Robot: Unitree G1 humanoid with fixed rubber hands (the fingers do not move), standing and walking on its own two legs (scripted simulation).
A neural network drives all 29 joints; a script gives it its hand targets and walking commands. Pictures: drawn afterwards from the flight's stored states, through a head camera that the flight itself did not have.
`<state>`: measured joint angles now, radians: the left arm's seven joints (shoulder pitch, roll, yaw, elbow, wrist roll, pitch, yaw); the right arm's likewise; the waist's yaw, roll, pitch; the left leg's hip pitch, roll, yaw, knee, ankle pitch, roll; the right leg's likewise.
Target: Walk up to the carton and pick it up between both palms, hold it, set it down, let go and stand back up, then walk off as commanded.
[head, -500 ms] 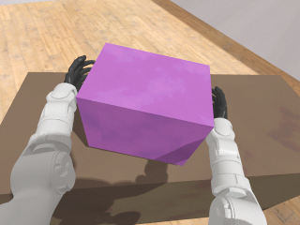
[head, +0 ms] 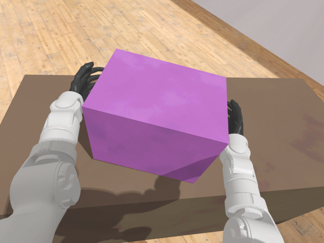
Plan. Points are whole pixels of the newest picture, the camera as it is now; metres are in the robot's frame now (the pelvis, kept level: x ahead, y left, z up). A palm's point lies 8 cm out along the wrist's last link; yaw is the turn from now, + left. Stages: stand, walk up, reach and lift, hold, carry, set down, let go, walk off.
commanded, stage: set down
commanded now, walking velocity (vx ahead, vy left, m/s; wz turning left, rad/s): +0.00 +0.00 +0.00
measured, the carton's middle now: (157, 119) +0.43 -0.06 +0.04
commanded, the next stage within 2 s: none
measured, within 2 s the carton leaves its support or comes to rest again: rests again in 1.72 s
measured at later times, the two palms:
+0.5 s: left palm (80, 94) +0.47 +0.14 +0.11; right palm (233, 134) +0.33 -0.24 +0.08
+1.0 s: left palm (81, 94) +0.47 +0.14 +0.11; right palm (231, 134) +0.34 -0.24 +0.07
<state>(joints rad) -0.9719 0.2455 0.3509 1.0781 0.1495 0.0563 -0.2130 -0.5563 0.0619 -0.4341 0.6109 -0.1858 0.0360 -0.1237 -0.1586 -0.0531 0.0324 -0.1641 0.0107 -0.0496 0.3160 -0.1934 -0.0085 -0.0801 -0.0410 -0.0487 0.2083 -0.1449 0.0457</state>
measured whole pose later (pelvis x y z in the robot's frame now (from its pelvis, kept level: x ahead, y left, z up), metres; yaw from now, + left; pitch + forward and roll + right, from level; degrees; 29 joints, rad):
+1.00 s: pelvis +0.00 +0.00 +0.00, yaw +0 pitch +3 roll -1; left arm -0.99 0.25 0.41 1.12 0.24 0.01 -0.25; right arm -0.55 0.09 -0.47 0.64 -0.23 -0.08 -0.13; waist -0.16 -0.05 0.06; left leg -0.17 0.01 -0.04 0.33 -0.20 0.00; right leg -0.08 -0.04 -0.05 0.21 -0.15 0.05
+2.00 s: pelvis -0.04 +0.01 -0.02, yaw -1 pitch +13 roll -3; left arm -1.11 0.39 -0.10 1.58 -0.28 -0.19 -0.11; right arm -0.68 -0.01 -0.22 1.04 0.06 -0.18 -0.27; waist -0.22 0.00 -0.11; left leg -0.57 0.02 -0.04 0.57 -0.24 0.00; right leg -0.47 -0.03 -0.05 0.44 -0.20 0.05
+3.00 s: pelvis -0.07 +0.01 -0.03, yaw -1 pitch +11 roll -3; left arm -0.78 0.50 -0.14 1.22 -0.38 -0.13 -0.14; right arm -0.58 -0.04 -0.05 0.94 0.23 -0.12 -0.30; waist -0.22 0.00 -0.13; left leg -0.61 0.02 -0.04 0.62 -0.22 0.00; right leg -0.52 -0.03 -0.05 0.51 -0.18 0.05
